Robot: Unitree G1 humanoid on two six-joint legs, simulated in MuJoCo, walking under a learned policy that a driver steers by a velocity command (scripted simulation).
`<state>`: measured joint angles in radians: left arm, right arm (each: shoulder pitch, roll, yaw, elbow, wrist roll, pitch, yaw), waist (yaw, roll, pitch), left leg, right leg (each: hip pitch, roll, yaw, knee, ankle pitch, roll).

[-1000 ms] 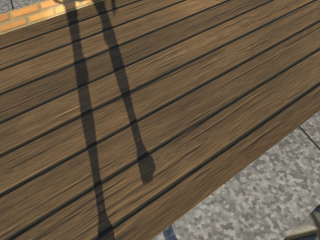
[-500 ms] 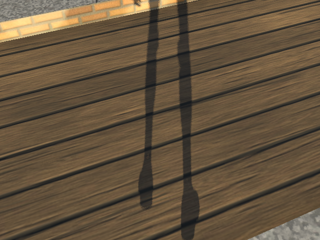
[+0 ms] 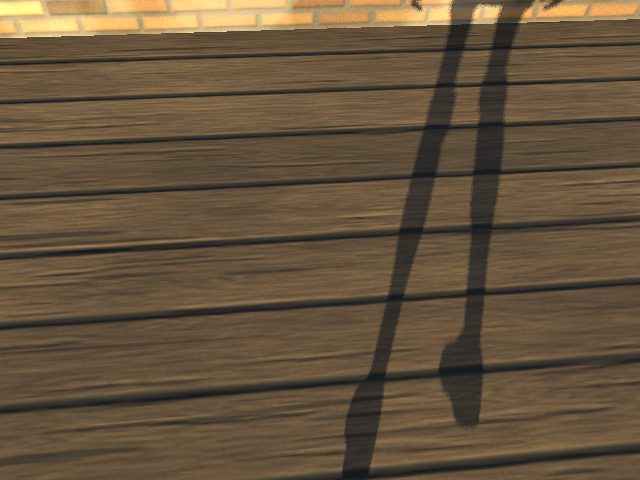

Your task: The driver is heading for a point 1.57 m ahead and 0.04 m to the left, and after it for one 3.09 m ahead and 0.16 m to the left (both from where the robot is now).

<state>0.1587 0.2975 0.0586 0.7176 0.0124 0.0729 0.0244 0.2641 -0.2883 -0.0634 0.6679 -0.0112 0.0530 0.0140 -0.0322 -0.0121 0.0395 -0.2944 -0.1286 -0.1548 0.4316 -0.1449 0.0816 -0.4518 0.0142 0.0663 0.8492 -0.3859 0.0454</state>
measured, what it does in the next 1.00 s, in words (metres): steps on the spot: right foot, then left foot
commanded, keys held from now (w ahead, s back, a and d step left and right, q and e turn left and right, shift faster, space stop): q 0.26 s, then no key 0.24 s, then w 0.06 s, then w+e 0.44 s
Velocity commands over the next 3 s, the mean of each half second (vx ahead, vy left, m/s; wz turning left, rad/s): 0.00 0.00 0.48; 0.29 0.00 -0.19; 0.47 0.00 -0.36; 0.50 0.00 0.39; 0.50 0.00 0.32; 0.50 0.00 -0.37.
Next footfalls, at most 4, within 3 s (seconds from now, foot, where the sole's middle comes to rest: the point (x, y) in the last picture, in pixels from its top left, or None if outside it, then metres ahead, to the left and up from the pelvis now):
0.14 right None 0.05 -0.12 -0.78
0.56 left None -0.04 0.08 -0.78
1.02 right None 0.21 -0.12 -0.78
1.68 left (308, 412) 0.68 0.01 -0.94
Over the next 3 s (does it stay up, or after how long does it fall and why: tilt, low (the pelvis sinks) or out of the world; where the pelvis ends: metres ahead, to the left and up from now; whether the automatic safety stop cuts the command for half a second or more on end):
stays up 1.19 0.07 -0.17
